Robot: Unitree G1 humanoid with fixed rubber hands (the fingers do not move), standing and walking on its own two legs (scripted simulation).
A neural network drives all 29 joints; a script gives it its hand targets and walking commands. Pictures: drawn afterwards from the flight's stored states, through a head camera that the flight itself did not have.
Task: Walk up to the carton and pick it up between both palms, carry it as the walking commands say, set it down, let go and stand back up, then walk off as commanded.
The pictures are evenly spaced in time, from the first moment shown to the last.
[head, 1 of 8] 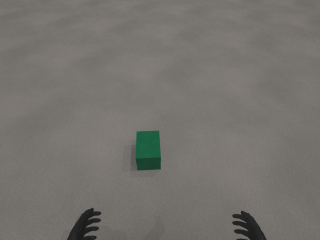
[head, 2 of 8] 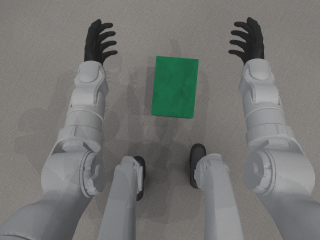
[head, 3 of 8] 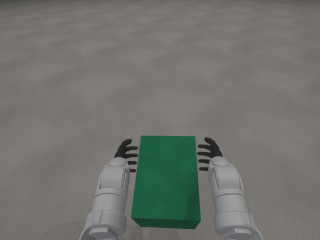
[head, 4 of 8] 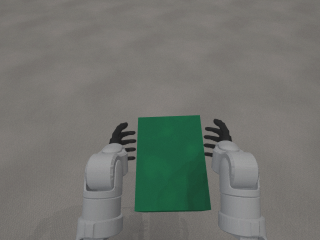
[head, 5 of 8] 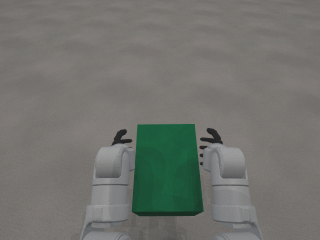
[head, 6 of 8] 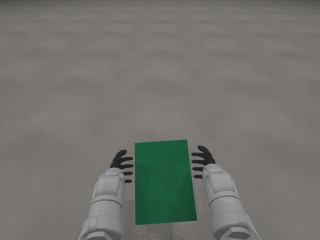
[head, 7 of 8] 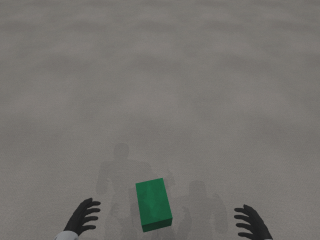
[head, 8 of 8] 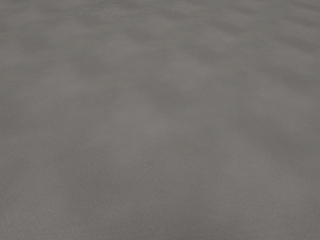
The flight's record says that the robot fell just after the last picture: no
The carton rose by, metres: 0.70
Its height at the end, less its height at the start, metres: +0.00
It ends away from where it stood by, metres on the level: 2.71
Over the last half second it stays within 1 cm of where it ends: yes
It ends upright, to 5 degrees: yes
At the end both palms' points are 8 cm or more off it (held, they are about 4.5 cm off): yes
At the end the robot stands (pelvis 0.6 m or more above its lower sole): yes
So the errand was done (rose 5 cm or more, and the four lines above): yes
